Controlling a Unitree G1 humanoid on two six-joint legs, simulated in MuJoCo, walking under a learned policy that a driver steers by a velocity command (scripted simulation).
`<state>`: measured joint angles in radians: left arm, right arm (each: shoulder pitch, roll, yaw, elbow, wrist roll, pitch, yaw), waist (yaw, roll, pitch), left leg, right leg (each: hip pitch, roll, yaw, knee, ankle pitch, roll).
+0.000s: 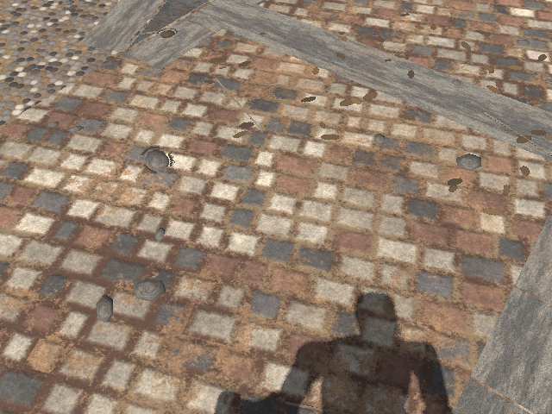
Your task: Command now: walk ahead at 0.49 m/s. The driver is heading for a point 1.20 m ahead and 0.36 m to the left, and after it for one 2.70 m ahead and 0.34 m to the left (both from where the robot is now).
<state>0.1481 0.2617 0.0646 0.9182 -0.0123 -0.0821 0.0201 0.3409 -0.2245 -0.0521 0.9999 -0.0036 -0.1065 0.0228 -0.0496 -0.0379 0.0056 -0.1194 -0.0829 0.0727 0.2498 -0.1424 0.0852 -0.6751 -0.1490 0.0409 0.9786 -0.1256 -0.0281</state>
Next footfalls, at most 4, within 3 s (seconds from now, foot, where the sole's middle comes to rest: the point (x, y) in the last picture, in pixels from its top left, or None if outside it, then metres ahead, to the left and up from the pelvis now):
0.28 right None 0.35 -0.16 -0.78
0.86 left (231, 372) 0.63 0.10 -0.78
1.32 right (256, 261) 0.97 0.03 -0.78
1.86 left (122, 262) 0.98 0.43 -0.78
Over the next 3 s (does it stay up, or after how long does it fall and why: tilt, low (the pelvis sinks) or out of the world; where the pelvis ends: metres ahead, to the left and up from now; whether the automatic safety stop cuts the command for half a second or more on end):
stays up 1.44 0.68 -0.01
